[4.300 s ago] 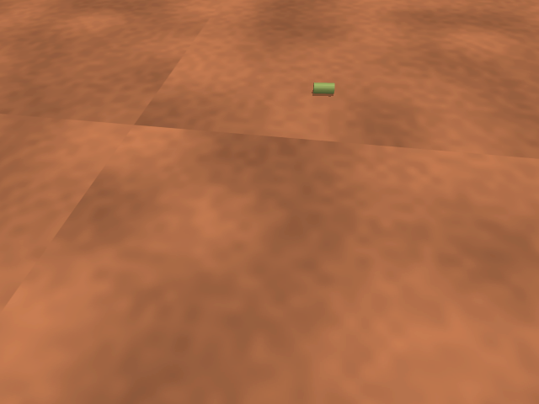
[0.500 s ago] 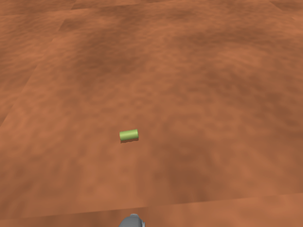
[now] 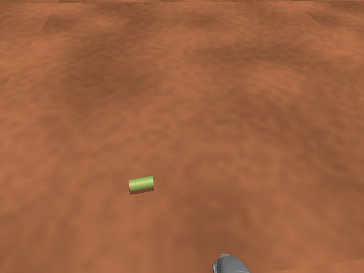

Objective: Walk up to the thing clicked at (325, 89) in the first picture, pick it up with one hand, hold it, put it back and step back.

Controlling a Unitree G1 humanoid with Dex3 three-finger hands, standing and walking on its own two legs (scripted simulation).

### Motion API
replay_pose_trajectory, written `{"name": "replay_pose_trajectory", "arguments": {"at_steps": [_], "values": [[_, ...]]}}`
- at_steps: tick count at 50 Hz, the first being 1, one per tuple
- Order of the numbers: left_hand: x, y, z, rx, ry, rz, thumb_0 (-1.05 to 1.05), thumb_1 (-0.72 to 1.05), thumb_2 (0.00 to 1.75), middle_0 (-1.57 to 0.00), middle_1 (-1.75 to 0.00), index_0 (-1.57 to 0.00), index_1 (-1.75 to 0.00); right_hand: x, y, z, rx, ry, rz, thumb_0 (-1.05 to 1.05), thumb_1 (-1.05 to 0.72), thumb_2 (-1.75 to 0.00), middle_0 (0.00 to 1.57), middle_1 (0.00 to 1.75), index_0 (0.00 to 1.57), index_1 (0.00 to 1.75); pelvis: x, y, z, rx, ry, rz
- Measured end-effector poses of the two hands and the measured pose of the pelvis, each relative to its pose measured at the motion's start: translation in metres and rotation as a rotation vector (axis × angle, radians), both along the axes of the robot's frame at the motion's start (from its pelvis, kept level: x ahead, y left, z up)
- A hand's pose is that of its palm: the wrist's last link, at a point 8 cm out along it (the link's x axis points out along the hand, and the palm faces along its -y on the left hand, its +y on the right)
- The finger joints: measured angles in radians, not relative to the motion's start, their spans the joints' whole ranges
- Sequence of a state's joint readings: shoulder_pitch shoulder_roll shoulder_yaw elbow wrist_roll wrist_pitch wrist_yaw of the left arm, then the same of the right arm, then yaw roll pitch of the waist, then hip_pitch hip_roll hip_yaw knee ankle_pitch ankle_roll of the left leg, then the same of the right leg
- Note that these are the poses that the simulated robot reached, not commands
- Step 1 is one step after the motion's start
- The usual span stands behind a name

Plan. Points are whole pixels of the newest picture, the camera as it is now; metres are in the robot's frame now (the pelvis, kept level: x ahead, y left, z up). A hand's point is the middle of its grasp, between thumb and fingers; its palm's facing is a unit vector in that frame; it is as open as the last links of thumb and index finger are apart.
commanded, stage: walk up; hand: left
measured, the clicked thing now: (141, 183) +0.73 +0.23 -0.74
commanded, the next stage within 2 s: none
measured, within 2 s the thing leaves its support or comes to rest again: neither
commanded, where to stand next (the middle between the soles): +0.30 -0.01 m, yaw -1 degrees
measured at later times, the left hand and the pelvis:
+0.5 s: hand (93, 250) +0.21 +0.23 -0.13, palm faces -0.05 -0.92 -0.39, open 7.4 cm; pelvis +0.15 -0.04 +0.00, yaw -2 degrees
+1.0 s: hand (89, 233) +0.26 +0.26 -0.17, palm faces -0.09 -0.91 -0.40, open 7.4 cm; pelvis +0.21 -0.01 -0.02, yaw -4 degrees
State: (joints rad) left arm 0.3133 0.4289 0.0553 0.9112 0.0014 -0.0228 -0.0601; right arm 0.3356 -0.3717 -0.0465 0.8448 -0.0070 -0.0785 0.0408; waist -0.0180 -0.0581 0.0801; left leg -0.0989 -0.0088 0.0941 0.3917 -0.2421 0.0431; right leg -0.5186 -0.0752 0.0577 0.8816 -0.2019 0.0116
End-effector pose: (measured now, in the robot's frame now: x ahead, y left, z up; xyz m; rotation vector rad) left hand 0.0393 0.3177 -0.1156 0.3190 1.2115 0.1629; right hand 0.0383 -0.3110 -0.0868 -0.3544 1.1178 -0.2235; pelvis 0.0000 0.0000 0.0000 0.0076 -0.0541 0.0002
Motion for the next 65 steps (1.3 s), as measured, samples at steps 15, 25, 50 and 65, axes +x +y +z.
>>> {"name": "replay_pose_trajectory", "arguments": {"at_steps": [15, 25, 50, 65], "values": [[0.142, -0.053, 0.028, 0.074, -0.152, -0.049, 0.01, 0.9, 0.89, -0.2, -0.3, -0.2, -0.3, 0.088, -0.038, -0.048, 0.093, 0.086, -0.014, 0.01, -0.9, -0.9, 0.2, 0.3, 0.2, 0.3, 0.097, -0.042, -0.01, 0.034, -0.008, -0.03], [0.165, -0.044, 0.026, 0.063, -0.102, -0.042, 0.01, 0.9, 0.89, -0.21, -0.3, -0.21, -0.3, 0.154, -0.044, -0.029, 0.055, 0.041, -0.003, 0.01, -0.9, -0.9, 0.2, 0.3, 0.2, 0.3, 0.147, -0.036, -0.004, -0.014, -0.004, -0.031], [0.222, -0.014, -0.011, 0.078, 0.032, -0.037, 0.01, 0.9, 0.89, -0.2, -0.3, -0.2, -0.3, 0.224, -0.017, -0.036, 0.017, 0.013, -0.047, 0.01, -0.9, -0.9, 0.2, 0.3, 0.2, 0.3, 0.21, -0.012, -0.02, -0.009, -0.002, -0.062], [0.278, -0.045, 0.001, 0.019, -0.066, -0.051, 0.01, 0.9, 0.89, -0.2, -0.3, -0.2, -0.3, 0.226, 0.001, -0.046, 0.104, 0.091, -0.058, 0.01, -0.9, -0.9, 0.2, 0.3, 0.2, 0.3, 0.224, -0.018, -0.007, -0.007, 0.004, -0.055]]}}
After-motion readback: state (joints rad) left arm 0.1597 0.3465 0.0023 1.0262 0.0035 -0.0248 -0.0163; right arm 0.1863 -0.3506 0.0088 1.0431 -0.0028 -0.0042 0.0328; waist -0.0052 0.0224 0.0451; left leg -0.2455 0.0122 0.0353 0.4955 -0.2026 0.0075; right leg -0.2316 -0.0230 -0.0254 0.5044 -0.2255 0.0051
